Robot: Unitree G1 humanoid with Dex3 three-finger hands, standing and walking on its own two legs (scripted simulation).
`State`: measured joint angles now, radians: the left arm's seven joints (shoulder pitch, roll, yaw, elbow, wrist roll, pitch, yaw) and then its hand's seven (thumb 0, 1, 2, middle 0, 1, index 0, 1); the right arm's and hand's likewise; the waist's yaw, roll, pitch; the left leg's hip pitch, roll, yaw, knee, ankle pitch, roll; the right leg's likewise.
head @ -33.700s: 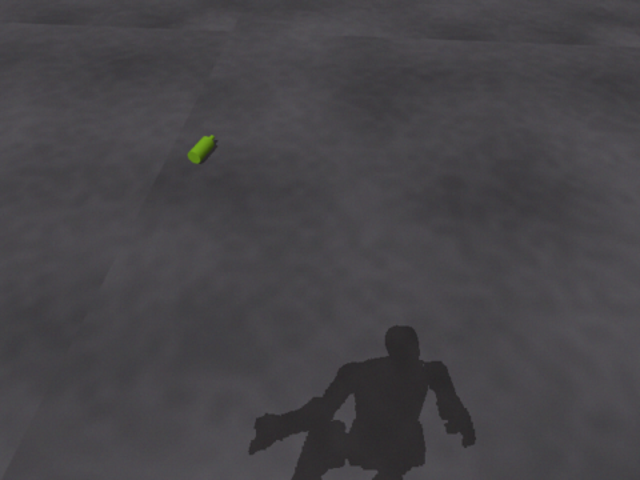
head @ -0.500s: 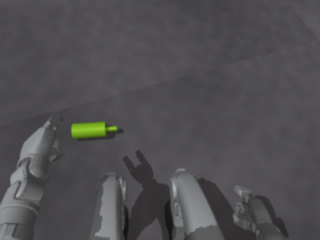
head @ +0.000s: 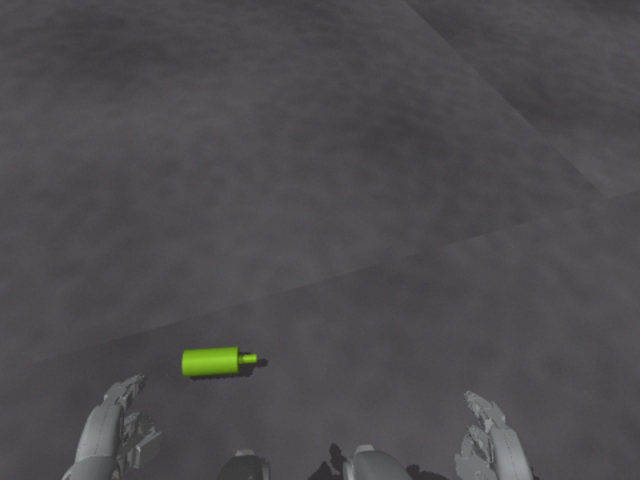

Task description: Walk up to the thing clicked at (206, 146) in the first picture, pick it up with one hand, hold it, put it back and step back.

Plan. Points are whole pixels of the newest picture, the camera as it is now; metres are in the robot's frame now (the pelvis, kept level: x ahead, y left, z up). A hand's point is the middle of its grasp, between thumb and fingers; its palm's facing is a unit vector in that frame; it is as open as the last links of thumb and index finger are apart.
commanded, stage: home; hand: left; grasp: from above
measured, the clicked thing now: (221, 360) +0.51 +0.20 -0.64
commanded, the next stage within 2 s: none
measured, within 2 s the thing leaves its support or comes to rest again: neither
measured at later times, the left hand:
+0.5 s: hand (137, 461) +0.18 +0.18 -0.01, palm faces +0.08 -0.98 -0.20, open 7.4 cm
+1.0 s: hand (141, 462) +0.18 +0.18 -0.01, palm faces +0.06 -0.98 -0.20, open 7.4 cm
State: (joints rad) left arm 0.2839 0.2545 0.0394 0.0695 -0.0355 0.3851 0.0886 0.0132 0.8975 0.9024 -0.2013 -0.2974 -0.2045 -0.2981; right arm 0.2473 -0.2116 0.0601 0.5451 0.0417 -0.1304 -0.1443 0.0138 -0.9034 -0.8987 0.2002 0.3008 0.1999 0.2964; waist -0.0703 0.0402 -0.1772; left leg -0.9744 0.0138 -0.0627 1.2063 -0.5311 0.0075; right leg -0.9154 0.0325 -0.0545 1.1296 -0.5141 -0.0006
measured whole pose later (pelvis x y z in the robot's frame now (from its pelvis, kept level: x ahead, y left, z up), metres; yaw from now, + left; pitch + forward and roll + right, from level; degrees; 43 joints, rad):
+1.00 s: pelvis +0.02 +0.00 +0.04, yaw +1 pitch +10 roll -3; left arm 0.50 0.23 0.03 -0.13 -0.05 0.44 0.03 0.01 0.90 0.90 -0.20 -0.30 -0.20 -0.30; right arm 0.30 -0.22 0.04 0.53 0.01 -0.22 -0.18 0.02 -0.90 -0.90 0.20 0.30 0.20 0.30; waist -0.04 0.05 -0.16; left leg -0.69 0.01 -0.06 1.01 -0.50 0.01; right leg -0.63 0.03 -0.05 0.94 -0.48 0.00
